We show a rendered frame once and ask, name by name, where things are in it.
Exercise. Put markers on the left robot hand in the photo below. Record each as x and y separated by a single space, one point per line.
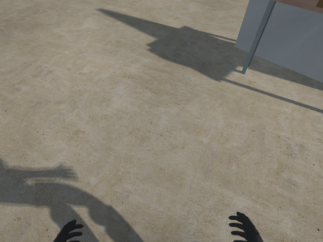
64 234

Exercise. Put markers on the right robot hand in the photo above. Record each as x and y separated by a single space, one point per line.
250 233

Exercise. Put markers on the table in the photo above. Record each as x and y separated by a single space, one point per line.
305 4

